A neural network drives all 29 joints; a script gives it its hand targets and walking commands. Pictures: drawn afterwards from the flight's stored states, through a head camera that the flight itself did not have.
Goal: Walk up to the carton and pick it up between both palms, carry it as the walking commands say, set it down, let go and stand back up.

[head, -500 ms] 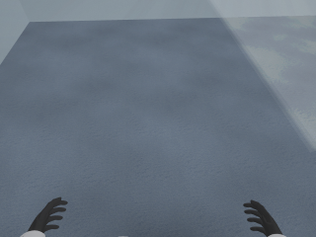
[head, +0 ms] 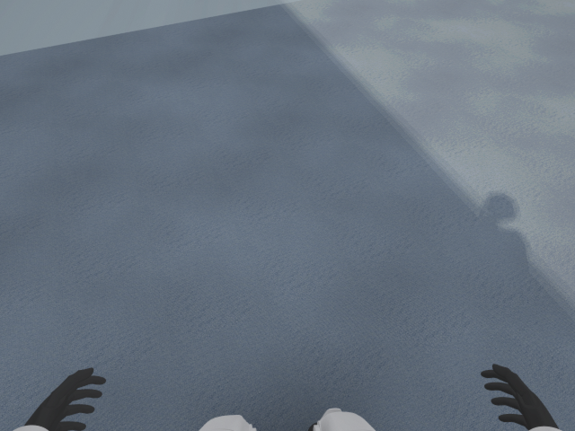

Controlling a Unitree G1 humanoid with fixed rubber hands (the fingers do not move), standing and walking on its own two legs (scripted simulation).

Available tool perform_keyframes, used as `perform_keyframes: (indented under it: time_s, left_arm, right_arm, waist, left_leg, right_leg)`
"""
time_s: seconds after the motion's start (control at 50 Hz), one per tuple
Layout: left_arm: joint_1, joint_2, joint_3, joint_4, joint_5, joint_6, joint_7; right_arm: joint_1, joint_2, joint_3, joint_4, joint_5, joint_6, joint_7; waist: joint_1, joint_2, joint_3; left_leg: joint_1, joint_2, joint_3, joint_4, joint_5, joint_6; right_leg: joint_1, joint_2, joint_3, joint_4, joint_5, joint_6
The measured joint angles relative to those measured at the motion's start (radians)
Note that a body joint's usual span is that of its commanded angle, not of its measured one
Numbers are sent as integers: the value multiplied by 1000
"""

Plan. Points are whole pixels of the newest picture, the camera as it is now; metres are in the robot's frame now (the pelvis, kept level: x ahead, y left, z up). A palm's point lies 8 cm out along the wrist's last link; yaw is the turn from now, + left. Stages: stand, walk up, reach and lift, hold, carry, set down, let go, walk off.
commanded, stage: walk up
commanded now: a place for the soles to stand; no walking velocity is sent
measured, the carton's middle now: out of the picture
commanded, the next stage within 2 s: none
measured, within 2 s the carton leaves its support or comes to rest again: neither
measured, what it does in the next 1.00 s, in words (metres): steps to the right, turning right: left foot, then right foot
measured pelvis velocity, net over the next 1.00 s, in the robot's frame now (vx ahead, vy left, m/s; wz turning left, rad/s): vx -0.01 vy -0.12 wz -0.69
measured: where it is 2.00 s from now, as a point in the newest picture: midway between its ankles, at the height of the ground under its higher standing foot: outside the picture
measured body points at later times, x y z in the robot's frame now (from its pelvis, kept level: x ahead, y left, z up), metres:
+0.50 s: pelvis -0.01 -0.05 +0.00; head +0.01 -0.07 +0.45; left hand +0.24 +0.19 -0.06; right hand +0.01 -0.42 -0.07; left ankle +0.03 +0.07 -0.71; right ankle +0.01 -0.20 -0.72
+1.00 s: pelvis -0.01 -0.12 +0.01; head +0.01 -0.13 +0.46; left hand +0.30 +0.04 -0.06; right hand -0.12 -0.47 -0.06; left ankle +0.07 -0.04 -0.72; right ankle -0.02 -0.24 -0.71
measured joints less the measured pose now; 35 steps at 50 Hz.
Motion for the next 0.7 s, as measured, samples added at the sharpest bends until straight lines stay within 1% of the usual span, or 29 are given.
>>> perform_keyframes:
  time_s: [0.02, 0.06, 0.1, 0.16, 0.22, 0.26, 0.3, 0.34, 0.36, 0.38, 0.4, 0.42, 0.46, 0.5, 0.52, 0.54, 0.56, 0.62, 0.66, 0.7]
  left_arm:
    - [-1, 1, 0, 0, 0, 1, 0]
    - [-1, 5, 0, 1, 0, 9, 0]
    - [-1, -16, 0, 1, 0, 15, 0]
    - [-2, -38, 0, 0, 0, 16, -13]
    - [-4, -31, 0, 0, 0, 17, -30]
    - [-5, -19, 0, 0, 0, 17, -36]
    - [-7, -7, 0, 0, 0, 17, -38]
    - [-9, 8, 1, 0, 0, 17, -38]
    - [-13, 6, 2, 0, 0, 17, -37]
    - [-15, 1, 2, 0, 0, 17, -36]
    - [-15, -3, 2, 0, 0, 17, -33]
    - [-14, -4, 2, 0, 0, 17, -31]
    - [-14, -3, 2, 0, 0, 17, -27]
    - [-16, 4, 2, 0, 0, 17, -27]
    - [-16, 9, 2, 0, 0, 17, -27]
    - [-18, 13, 2, 0, 0, 19, -27]
    - [-20, 10, 2, 0, 0, 20, -27]
    - [-21, 0, 2, 0, 0, 20, -30]
    - [-20, 4, 2, 0, 0, 20, -39]
    - [-20, 15, 2, 0, 0, 20, -47]
  right_arm:
    - [0, 0, 0, 5, 0, -2, 0]
    - [6, 13, 0, 14, 0, -11, -3]
    - [20, 9, 0, 17, 0, -14, -6]
    - [20, -2, 0, 18, 0, -25, -8]
    - [20, -4, 0, 19, 0, -39, -8]
    - [20, -2, 0, 19, 0, -43, -8]
    - [20, -2, 0, 19, 0, -43, -8]
    - [20, -3, 0, 19, 0, -40, -8]
    - [20, -7, 0, 22, 0, -34, -8]
    - [21, -9, 0, 28, 0, -27, -8]
    - [21, -10, 0, 31, 0, -20, -8]
    - [21, -10, 0, 31, 0, -17, -8]
    - [21, -11, 0, 30, 0, -21, -8]
    - [21, -12, 0, 31, 0, -29, -8]
    - [21, -9, 0, 33, 0, -34, -8]
    - [26, -4, 0, 35, 0, -38, -8]
    - [37, -1, 0, 36, 0, -43, -8]
    - [57, -7, 0, 38, 0, -47, -8]
    - [57, -12, 0, 38, 0, -54, -8]
    - [57, -15, 0, 38, 0, -58, -8]
  waist:
    - [0, -5, -3]
    - [0, -43, -6]
    - [0, -60, -19]
    - [0, -71, -47]
    - [1, -78, -58]
    - [1, -83, -62]
    - [1, -81, -63]
    - [-3, -80, -62]
    - [-7, -65, -58]
    - [-9, -53, -55]
    - [-8, -45, -54]
    - [-5, -41, -52]
    - [2, -35, -52]
    - [2, -27, -53]
    - [2, -28, -53]
    - [2, -36, -54]
    - [0, -42, -61]
    - [-2, -42, -92]
    - [-1, -43, -94]
    - [-1, -51, -103]
  left_leg:
    - [2, -11, -1, -57, 21, 4]
    - [10, -22, 13, -136, 183, 35]
    - [11, -12, 37, -158, 208, 45]
    - [16, 15, 83, -194, 199, 45]
    - [21, 45, 124, -202, 197, 34]
    - [21, 69, 152, -193, 190, 21]
    - [21, 99, 180, -170, 175, 5]
    - [21, 131, 203, -126, 148, -13]
    - [22, 152, 203, -101, 135, -16]
    - [22, 162, 189, -78, 117, -13]
    - [22, 150, 157, -55, 75, -12]
    - [22, 125, 117, -38, 31, -12]
    - [21, 81, 64, -35, -3, -12]
    - [21, 52, 42, -94, 14, -10]
    - [24, 44, 35, -126, 88, -3]
    - [29, 41, 38, -147, 168, -1]
    - [33, 43, 46, -156, 192, -3]
    - [38, 69, 81, -173, 173, -11]
    - [49, 90, 108, -178, 164, -16]
    - [51, 108, 134, -171, 156, -32]
  right_leg:
    - [-8, 11, 4, -11, 11, 0]
    - [-28, 15, 26, -11, 15, -1]
    - [-69, 13, 27, 66, -49, 0]
    - [-132, -26, 27, 206, -65, 0]
    - [-135, -92, 27, 216, -66, 0]
    - [-128, -124, 27, 186, -67, 0]
    - [-103, -139, 27, 107, -67, 0]
    - [-61, -139, 27, 7, -50, 1]
    - [-58, -122, 25, 9, -32, 11]
    - [-55, -106, 27, 19, -27, 14]
    - [-49, -95, 34, 21, -25, 14]
    - [-43, -85, 45, 18, -22, 14]
    - [-32, -66, 69, 3, -9, 14]
    - [-35, -46, 83, -4, 1, 15]
    - [-40, -37, 92, -2, 4, 14]
    - [-45, -32, 102, 1, 6, 14]
    - [-54, -32, 104, 14, -3, 15]
    - [-120, -48, 66, 140, -48, 15]
    - [-127, -71, 59, 148, -49, 15]
    - [-117, -95, 59, 100, -53, 15]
